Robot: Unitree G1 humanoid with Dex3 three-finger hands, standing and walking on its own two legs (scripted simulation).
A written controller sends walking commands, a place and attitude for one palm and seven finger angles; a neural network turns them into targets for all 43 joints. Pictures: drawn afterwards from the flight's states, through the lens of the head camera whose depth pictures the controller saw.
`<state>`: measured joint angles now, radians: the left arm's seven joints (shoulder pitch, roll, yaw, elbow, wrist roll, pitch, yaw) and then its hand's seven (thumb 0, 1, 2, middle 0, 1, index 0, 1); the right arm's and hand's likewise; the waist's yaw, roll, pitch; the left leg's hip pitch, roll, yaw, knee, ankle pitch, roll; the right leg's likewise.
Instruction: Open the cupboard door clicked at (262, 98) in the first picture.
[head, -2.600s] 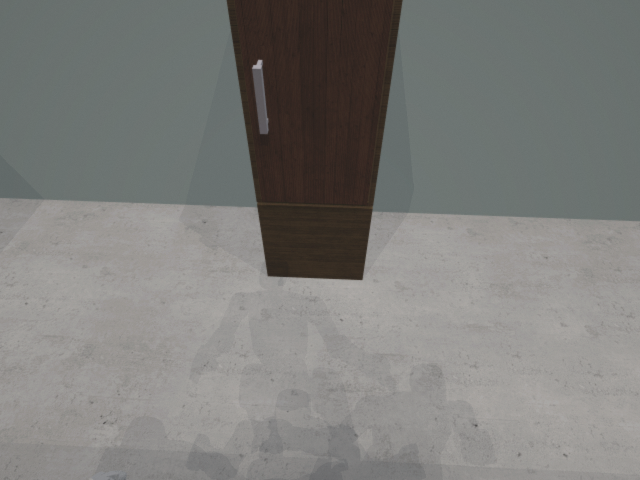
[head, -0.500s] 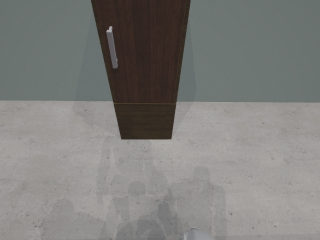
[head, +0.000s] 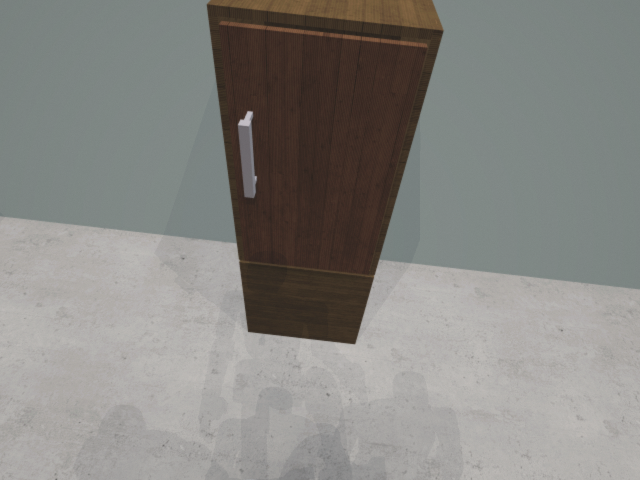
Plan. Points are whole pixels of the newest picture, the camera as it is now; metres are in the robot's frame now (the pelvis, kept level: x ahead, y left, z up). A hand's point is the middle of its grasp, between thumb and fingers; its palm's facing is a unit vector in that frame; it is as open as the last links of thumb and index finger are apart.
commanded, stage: take the last steps up to it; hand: left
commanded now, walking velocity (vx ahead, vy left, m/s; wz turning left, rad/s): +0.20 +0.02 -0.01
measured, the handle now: (249, 156) +0.68 +0.20 +0.02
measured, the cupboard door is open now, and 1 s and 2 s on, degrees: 0 0 0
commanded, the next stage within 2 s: come to a stop and stand still in 0.10 s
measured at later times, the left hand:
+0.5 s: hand (195, 465) +0.18 +0.19 -0.18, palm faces +0.01 -0.97 -0.24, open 7.3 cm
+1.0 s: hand out of the picture +0.13 +0.23 -0.17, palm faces +0.06 -0.98 -0.16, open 7.4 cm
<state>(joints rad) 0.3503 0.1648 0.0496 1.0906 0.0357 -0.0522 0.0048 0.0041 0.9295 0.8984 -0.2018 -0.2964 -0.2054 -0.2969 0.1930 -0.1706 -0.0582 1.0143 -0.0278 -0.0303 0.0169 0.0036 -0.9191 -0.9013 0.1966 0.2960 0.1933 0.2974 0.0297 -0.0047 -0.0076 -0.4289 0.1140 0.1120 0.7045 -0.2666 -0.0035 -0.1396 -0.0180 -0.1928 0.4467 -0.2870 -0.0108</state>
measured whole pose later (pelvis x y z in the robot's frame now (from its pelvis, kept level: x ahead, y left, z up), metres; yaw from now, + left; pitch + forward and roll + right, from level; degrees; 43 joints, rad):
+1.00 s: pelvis +0.10 +0.05 +0.01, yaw -1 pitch +0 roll -1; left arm 0.26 0.20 0.06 1.05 0.03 0.04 0.00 0.01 0.91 0.90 -0.20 -0.30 -0.20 -0.30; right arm 0.28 -0.13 -0.02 1.07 -0.03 0.00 -0.04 0.01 -0.92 -0.90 0.20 0.30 0.20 0.30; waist 0.01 -0.05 -0.01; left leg -0.14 0.01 0.04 0.39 -0.25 0.03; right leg -0.36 -0.02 -0.01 0.79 -0.35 0.03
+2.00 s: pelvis +0.11 -0.02 +0.00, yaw -1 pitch -1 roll +1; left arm 0.30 0.13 0.00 1.13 0.02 -0.03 0.03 0.01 0.91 0.90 -0.20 -0.30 -0.21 -0.30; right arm 0.28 -0.15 0.01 1.13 -0.02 -0.01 -0.04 0.00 -0.91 -0.90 0.20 0.30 0.20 0.30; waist 0.01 0.03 0.02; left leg -0.14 0.08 0.03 0.44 -0.29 -0.07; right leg -0.16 0.04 -0.07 0.48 -0.32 -0.07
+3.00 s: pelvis +0.07 +0.01 -0.07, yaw -1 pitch +12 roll +1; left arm 0.34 0.13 0.10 0.16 -0.22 -0.55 -0.32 0.01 0.69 0.80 -0.22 -0.44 -0.22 -0.44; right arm 0.13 -0.29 -0.09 0.55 0.01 -0.27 -0.01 0.01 -0.91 -0.90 0.20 0.30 0.20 0.30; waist 0.01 -0.04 -0.15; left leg -0.74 0.03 0.04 1.03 -0.48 -0.02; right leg -0.76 -0.03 -0.04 1.06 -0.51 -0.03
